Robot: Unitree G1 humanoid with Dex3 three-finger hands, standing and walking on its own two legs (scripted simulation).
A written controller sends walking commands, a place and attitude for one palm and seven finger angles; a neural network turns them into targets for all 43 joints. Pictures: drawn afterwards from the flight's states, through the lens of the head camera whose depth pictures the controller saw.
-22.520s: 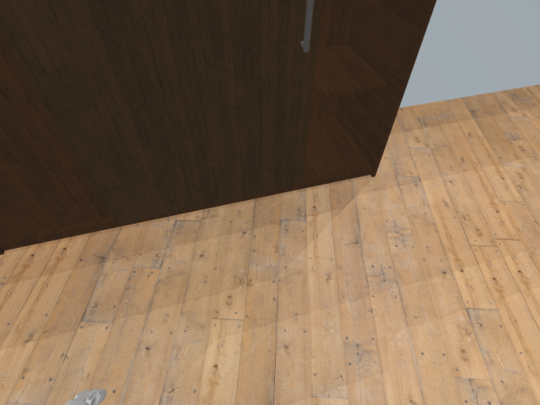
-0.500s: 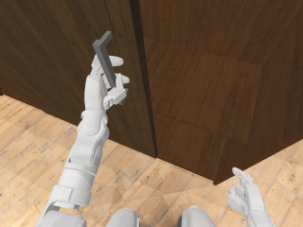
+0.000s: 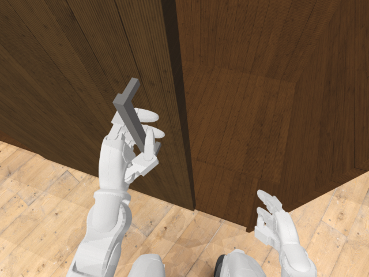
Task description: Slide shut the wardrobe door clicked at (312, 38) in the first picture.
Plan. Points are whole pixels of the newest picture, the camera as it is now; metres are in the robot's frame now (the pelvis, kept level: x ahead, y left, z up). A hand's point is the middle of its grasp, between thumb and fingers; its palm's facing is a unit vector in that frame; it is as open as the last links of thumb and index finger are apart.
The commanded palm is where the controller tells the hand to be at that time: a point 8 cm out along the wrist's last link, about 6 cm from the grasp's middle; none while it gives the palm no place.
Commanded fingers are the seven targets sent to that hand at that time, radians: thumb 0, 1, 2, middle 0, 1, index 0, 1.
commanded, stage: step sideways, sliding the door along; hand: left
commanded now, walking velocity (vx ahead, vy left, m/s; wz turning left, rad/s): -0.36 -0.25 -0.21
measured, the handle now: (144, 130) +0.33 +0.14 +0.11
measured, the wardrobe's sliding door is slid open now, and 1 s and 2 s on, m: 0.26 0.04 0.00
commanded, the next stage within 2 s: stop walking and hold the door there in 1.60 s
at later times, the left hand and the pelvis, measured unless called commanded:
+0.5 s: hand (211, 176) +0.27 +0.01 +0.11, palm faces +0.05 -0.99 -0.12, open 5.7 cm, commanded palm +0.24 -0.01 +0.12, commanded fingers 0.00 0.90 0.90 -0.45 -1.40 -0.45 -1.40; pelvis -0.09 -0.09 +0.00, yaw -6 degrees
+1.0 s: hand (293, 203) +0.25 -0.11 +0.11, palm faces +0.11 -0.99 -0.13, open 6.0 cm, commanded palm +0.21 -0.13 +0.12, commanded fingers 0.00 0.90 0.90 -0.45 -1.40 -0.45 -1.40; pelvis -0.16 -0.23 +0.00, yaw -5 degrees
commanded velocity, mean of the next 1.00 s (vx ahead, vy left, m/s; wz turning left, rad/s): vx -0.10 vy -0.29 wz -0.12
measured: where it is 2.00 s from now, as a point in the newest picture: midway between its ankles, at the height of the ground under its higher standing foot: outside the picture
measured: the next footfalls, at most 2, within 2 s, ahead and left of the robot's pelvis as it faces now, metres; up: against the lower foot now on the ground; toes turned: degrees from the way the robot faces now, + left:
right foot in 0.48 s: -0.07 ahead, -0.22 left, +0.00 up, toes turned -8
left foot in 0.68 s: -0.06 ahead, +0.03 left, +0.00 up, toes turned +3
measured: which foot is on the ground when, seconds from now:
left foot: down 0.00-0.52, up 0.54-0.66, down 0.68-0.94, up 0.96-1.00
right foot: down 0.00-0.22, up 0.24-0.46, down 0.48-0.68, up 0.70-0.90, down 0.92-1.00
